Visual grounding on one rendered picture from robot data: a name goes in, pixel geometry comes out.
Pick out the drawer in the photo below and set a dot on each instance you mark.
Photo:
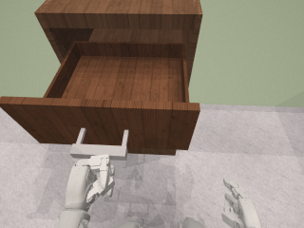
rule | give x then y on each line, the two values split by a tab
110	87

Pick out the right robot hand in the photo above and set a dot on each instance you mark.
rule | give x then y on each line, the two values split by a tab
244	214

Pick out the robot right thigh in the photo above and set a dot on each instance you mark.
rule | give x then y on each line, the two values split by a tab
190	223

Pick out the left robot hand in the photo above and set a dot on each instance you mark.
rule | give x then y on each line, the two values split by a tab
85	173

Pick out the cabinet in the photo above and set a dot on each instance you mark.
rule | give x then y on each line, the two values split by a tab
135	21

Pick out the left robot forearm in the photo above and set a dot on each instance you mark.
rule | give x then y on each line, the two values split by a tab
73	218

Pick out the handle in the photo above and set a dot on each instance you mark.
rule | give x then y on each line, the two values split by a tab
79	150

